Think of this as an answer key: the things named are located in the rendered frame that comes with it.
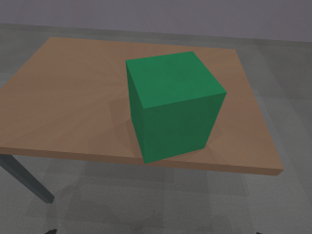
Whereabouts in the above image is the carton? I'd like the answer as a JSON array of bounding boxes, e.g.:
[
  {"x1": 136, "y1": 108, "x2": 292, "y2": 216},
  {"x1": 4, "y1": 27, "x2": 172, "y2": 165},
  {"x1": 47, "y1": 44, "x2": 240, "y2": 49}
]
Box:
[{"x1": 126, "y1": 51, "x2": 227, "y2": 164}]

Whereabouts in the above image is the table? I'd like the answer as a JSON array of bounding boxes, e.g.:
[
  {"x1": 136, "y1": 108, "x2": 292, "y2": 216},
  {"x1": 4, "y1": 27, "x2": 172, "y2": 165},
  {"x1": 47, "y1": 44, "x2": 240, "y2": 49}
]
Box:
[{"x1": 0, "y1": 37, "x2": 285, "y2": 204}]

